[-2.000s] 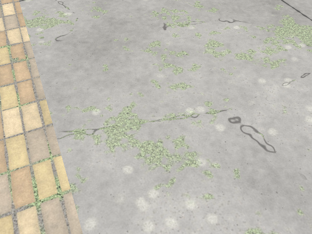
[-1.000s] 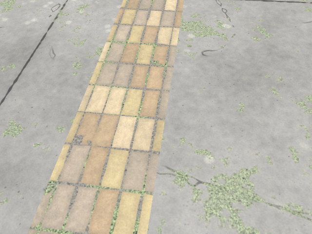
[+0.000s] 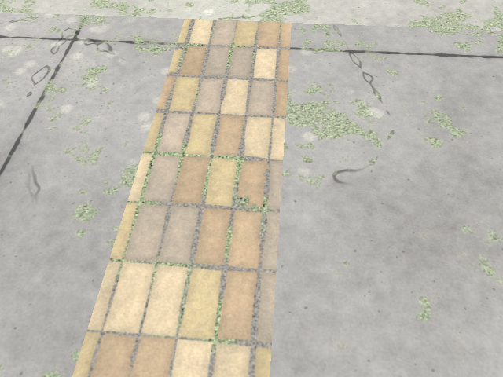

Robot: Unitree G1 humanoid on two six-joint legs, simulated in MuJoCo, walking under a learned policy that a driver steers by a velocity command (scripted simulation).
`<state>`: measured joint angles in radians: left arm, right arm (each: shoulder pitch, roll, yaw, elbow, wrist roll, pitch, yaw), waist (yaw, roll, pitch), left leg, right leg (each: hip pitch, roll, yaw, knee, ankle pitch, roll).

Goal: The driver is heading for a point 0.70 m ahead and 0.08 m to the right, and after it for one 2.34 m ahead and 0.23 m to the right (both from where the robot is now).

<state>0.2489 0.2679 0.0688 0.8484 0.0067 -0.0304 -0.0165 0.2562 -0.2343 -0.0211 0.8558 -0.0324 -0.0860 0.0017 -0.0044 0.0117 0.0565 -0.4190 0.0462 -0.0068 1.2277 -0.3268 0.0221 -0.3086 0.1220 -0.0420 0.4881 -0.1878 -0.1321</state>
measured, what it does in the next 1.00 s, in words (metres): walks ahead, turning right: left foot, then right foot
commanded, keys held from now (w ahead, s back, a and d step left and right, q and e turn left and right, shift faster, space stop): w+e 0.52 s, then w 0.36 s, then q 0.12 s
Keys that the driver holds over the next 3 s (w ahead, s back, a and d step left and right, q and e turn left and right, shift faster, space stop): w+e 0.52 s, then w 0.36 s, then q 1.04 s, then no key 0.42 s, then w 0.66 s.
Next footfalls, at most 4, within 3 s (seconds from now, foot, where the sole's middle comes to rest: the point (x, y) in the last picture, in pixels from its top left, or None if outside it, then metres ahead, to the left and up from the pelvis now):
0.38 left None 0.41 0.10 -0.77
0.88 right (341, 345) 0.54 -0.20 -0.77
1.36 left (288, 286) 0.72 -0.06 -0.77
1.82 right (354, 310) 0.64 -0.24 -0.77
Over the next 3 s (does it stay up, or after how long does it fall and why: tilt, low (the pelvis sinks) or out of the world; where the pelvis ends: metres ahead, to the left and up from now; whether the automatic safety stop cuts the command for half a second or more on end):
stays up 0.75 -0.12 0.00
